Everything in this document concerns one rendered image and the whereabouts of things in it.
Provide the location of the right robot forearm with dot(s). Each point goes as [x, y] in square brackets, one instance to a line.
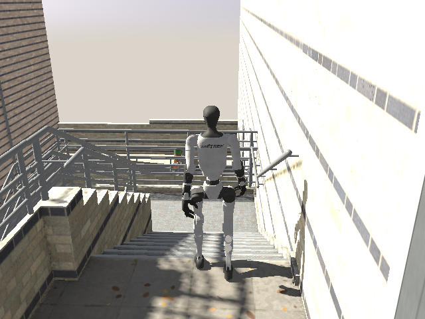
[240, 175]

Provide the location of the left robot forearm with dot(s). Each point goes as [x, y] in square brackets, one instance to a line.
[187, 183]

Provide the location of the robot right shin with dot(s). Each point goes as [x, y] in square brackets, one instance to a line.
[228, 246]

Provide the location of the right robot upper arm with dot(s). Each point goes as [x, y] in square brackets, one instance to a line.
[235, 151]

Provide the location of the left robot upper arm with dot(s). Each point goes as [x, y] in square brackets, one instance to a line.
[190, 153]

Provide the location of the left robot hand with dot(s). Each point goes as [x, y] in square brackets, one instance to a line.
[186, 209]

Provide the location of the right robot hand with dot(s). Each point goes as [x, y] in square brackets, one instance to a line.
[237, 187]

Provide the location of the right robot thigh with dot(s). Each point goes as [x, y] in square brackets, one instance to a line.
[228, 202]

